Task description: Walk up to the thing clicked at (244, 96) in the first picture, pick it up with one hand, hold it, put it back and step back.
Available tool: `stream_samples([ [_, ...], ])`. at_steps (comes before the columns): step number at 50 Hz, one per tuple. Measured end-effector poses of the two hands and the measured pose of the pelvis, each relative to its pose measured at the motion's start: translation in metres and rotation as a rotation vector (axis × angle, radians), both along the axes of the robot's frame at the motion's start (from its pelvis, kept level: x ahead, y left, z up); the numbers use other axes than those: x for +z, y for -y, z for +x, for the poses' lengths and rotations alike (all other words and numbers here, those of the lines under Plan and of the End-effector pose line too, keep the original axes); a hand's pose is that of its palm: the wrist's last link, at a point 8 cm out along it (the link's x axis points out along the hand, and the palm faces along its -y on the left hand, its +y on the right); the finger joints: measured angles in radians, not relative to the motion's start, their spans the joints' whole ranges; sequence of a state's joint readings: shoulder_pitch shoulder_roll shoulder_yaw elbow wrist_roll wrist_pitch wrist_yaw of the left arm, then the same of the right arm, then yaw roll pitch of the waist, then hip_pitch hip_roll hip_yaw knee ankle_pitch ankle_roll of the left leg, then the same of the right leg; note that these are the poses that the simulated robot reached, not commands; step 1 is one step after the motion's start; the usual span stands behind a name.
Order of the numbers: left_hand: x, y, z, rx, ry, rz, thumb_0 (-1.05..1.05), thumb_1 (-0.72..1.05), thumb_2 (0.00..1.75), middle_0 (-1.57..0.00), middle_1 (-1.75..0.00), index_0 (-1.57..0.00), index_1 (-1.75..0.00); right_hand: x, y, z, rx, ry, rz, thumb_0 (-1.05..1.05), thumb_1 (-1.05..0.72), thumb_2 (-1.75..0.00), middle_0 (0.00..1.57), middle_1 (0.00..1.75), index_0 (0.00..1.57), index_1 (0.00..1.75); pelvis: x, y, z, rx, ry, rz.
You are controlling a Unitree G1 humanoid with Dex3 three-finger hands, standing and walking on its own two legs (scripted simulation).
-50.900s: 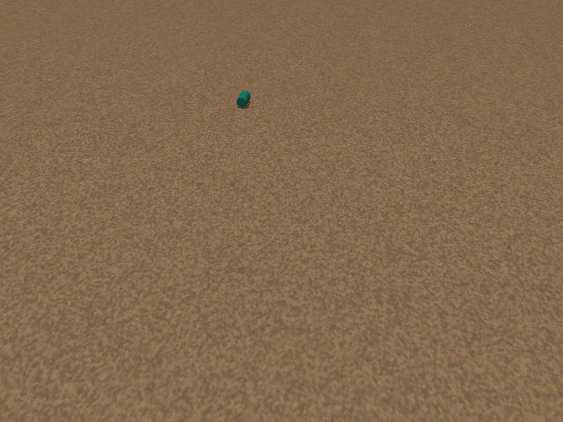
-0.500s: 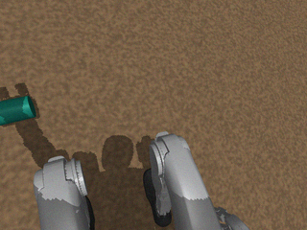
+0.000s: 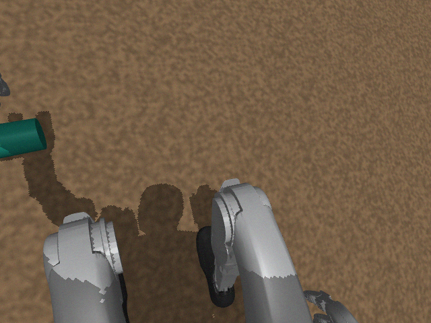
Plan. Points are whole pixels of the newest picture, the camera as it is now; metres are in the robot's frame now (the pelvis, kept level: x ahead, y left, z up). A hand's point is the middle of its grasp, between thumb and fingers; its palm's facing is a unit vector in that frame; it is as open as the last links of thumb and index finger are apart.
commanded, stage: withdraw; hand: left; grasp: from above
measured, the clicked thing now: (14, 138) +0.52 +0.30 -0.30
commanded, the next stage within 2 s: home in 0.02 s
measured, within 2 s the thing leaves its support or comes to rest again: neither
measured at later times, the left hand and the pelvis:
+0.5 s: hand out of the picture +0.43 +0.31 -0.03, palm faces -0.37 -0.32 -0.87, open 10.4 cm; pelvis +0.02 +0.01 +0.08, yaw +2 degrees
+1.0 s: hand out of the picture +0.27 +0.23 +0.18, palm faces -0.01 -0.90 -0.44, open 7.4 cm; pelvis +0.03 +0.00 +0.26, yaw +7 degrees
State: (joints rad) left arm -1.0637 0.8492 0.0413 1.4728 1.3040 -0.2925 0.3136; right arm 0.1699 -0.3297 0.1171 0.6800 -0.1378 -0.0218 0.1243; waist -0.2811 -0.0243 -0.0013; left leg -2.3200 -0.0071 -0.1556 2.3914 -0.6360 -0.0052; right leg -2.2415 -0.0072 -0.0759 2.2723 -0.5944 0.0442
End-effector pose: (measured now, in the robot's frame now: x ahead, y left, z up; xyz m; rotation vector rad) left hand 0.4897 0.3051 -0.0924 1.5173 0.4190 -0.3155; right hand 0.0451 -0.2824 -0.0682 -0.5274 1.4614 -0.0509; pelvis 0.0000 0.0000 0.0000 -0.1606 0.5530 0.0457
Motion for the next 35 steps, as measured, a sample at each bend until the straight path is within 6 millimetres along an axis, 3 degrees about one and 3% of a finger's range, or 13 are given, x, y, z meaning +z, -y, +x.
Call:
stream_samples([
  [7,-0.003,-0.005,0.017,0.058,0.106,0.024,0.00,-0.42,0.94,-0.18,-0.92,-0.17,-0.92,-0.011,-0.020,-0.020,-0.068,-0.035,0.044,0.00,-0.90,-0.90,0.20,0.30,0.20,0.30,-0.007,-0.004,0.006,-0.004,-0.027,-0.007],
  [12,0.021,-0.015,0.015,0.118,0.111,0.056,0.00,-0.34,0.92,-0.21,-0.85,-0.21,-0.85,-0.011,-0.030,-0.016,-0.112,-0.026,0.095,0.00,-0.90,-0.90,0.21,0.30,0.20,0.30,0.005,-0.004,0.012,0.001,-0.058,0.003],
  [17,0.056,-0.022,0.003,0.179,0.073,0.034,0.00,-0.18,0.87,-0.23,-0.70,-0.21,-0.70,0.000,-0.031,0.002,-0.122,0.013,0.132,0.00,-0.89,-0.90,0.21,0.30,0.20,0.30,0.028,-0.006,0.015,0.008,-0.081,0.009],
  [24,0.112,-0.015,-0.045,0.264,0.035,-0.147,0.00,0.23,0.84,-0.22,-0.48,-0.21,-0.49,0.037,-0.023,0.046,-0.096,0.108,0.152,0.00,-0.90,-0.90,0.21,0.30,0.20,0.30,0.076,-0.006,0.018,0.019,-0.083,0.024],
  [30,0.156,-0.006,-0.100,0.370,0.025,-0.345,0.00,0.61,0.87,-0.22,-0.37,-0.21,-0.37,0.081,-0.018,0.102,-0.035,0.251,0.146,0.00,-0.90,-0.90,0.20,0.30,0.20,0.30,0.119,-0.001,0.017,0.031,-0.052,0.044],
  [35,0.191,0.003,-0.143,0.473,0.031,-0.471,0.00,0.78,0.89,-0.22,-0.33,-0.22,-0.33,0.121,-0.024,0.149,0.010,0.405,0.156,0.00,-0.90,-0.90,0.20,0.30,0.20,0.30,0.153,0.002,0.016,0.042,-0.011,0.059],
])
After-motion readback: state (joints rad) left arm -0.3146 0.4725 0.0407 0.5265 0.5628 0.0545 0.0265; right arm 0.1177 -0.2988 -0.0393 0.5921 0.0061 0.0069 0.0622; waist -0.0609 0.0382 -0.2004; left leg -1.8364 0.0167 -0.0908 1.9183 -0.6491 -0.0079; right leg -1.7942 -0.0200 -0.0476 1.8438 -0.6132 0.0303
